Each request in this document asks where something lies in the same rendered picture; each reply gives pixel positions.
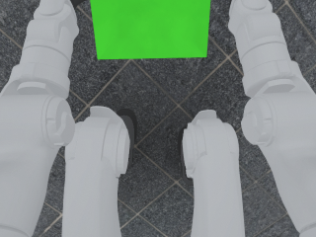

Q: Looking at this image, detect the robot left hand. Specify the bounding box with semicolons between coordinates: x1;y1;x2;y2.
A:
70;0;87;11

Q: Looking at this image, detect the left robot foot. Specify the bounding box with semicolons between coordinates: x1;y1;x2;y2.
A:
117;108;137;170

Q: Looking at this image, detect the robot right forearm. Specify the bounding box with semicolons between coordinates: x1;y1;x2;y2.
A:
228;0;316;98

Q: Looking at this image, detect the right robot upper arm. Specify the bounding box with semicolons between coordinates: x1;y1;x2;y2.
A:
241;91;316;237

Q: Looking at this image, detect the robot left forearm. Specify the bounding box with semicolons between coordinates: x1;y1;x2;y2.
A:
0;0;79;100

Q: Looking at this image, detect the left robot upper arm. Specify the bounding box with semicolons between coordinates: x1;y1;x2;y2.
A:
0;94;76;237

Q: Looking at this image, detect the carton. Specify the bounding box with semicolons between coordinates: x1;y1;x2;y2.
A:
90;0;211;60

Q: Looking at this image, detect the right robot thigh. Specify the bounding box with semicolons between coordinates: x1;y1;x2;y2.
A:
182;118;245;237

